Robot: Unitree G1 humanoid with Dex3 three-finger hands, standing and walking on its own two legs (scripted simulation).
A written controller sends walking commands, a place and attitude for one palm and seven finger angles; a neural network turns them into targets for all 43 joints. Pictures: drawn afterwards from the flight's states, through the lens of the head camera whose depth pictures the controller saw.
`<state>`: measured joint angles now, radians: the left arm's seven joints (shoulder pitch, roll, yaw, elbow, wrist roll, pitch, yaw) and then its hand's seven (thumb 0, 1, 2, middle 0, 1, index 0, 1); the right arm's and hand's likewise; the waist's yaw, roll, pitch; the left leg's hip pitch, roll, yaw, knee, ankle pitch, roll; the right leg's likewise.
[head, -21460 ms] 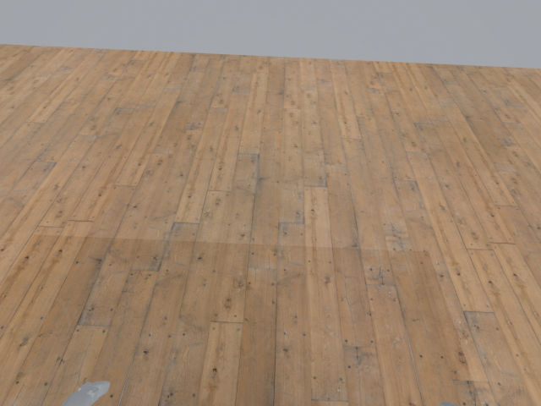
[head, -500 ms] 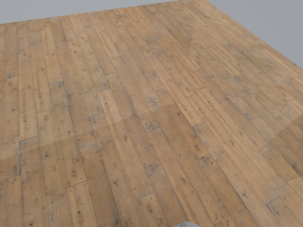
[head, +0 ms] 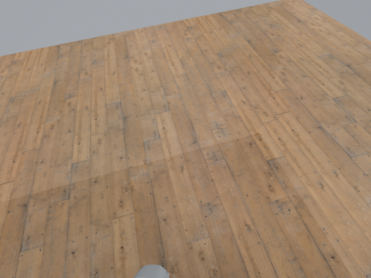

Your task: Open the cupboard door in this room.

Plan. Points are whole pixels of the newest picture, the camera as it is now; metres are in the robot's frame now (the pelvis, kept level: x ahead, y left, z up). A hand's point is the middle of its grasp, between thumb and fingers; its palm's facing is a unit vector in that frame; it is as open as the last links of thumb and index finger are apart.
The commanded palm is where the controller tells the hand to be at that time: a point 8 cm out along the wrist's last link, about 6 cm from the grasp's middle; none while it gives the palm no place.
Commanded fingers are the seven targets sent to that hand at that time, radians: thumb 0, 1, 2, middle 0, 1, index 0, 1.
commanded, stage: turn or walk to find it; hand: left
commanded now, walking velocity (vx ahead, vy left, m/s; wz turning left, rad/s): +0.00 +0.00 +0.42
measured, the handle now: out of the picture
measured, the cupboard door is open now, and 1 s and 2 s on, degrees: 0 0 0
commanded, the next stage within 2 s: stand and wait in 1.10 s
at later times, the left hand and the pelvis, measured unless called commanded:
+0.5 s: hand out of the picture -0.04 +0.26 -0.18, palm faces +0.28 -0.93 -0.24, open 7.4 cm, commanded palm none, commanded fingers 0.00 0.90 0.90 -0.20 -0.30 -0.20 -0.30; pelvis -0.03 +0.05 +0.00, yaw +12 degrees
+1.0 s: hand out of the picture -0.04 +0.18 -0.15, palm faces +0.42 -0.86 -0.28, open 7.4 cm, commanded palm none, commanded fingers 0.00 0.90 0.90 -0.20 -0.30 -0.20 -0.30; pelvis -0.04 -0.03 +0.00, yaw +25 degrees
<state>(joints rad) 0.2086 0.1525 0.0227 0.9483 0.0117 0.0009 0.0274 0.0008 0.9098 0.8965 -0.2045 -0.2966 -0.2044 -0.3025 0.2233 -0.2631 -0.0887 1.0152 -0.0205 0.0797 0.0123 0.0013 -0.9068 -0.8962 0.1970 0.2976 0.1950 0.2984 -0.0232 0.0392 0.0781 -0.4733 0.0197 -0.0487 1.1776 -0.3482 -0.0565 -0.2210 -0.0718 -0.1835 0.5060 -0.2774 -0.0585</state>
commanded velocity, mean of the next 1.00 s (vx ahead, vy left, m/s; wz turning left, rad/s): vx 0.00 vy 0.00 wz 0.42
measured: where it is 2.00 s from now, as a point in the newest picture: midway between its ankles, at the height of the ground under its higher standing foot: outside the picture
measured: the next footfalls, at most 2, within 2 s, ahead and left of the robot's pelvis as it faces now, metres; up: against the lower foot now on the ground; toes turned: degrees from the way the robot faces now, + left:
left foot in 0.30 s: -0.02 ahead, +0.15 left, +0.00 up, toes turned +13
right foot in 0.78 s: +0.04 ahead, -0.09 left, +0.00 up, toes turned +14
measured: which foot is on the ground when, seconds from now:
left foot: up 0.00-0.28, down 0.30-0.78, up 0.80-1.00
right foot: down 0.00-0.30, up 0.32-0.76, down 0.78-1.00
